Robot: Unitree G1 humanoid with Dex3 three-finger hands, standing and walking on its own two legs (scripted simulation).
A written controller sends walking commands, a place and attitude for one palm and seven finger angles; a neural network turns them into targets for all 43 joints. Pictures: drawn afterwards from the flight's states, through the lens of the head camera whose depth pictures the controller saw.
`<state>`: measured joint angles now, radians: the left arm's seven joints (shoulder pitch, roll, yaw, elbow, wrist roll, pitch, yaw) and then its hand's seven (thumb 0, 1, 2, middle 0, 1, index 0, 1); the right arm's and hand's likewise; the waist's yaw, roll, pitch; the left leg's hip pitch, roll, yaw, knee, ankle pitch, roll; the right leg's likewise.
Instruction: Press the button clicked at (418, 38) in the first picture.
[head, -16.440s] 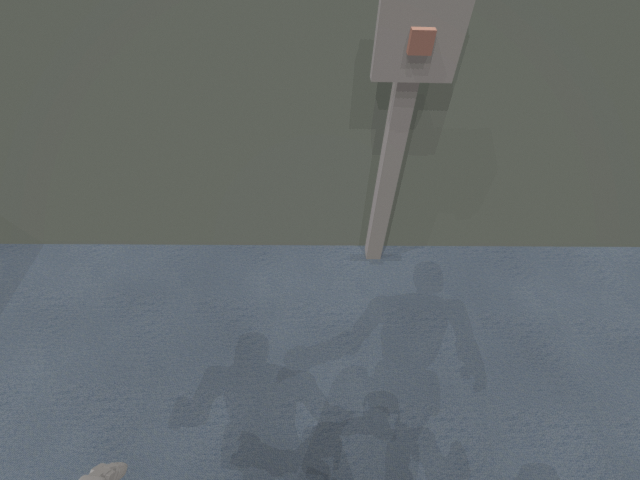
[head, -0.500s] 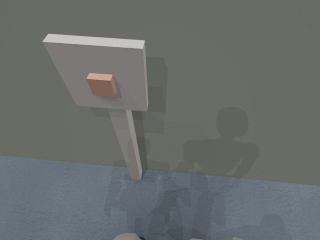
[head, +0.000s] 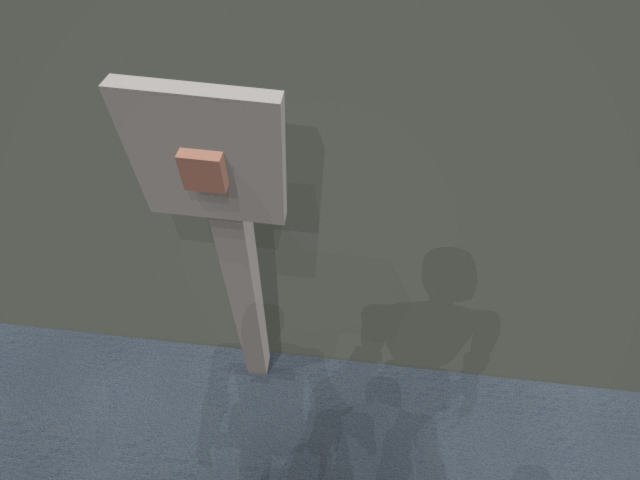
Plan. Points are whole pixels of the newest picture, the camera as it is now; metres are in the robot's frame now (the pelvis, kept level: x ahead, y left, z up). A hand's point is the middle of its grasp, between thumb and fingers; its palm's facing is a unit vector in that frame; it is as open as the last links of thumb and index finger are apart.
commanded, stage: come to a stop and stand still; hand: left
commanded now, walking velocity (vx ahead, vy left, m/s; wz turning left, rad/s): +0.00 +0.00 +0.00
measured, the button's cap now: (204, 169) +0.47 +0.21 +0.11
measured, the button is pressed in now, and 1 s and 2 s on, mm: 0 0 0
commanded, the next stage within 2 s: look again from close up in 0.38 s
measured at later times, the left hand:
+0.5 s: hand out of the picture +0.01 +0.21 -0.16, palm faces -0.02 -0.97 -0.24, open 7.4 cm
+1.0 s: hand out of the picture +0.01 +0.15 -0.17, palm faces +0.01 -0.98 -0.19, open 7.3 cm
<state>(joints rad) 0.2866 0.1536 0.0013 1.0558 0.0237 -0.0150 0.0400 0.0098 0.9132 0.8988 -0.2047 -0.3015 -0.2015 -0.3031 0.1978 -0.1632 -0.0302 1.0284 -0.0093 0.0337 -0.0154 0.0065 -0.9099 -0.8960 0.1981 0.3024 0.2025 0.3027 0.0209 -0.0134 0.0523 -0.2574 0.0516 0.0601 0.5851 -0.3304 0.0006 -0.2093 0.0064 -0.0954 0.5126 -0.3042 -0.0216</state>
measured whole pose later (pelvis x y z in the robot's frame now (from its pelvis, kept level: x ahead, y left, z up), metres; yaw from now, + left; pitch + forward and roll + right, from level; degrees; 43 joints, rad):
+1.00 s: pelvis +0.02 -0.01 +0.01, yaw +0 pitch +0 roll +1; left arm 0.27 0.14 -0.02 1.13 0.02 -0.02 0.03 0.01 0.92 0.90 -0.20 -0.30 -0.20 -0.30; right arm 0.24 -0.16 0.01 1.13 -0.01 -0.02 -0.04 0.01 -0.92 -0.90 0.20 0.30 0.20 0.30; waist 0.01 0.00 0.04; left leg -0.15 0.03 0.08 0.43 -0.28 -0.01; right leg -0.16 -0.01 -0.08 0.47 -0.31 -0.03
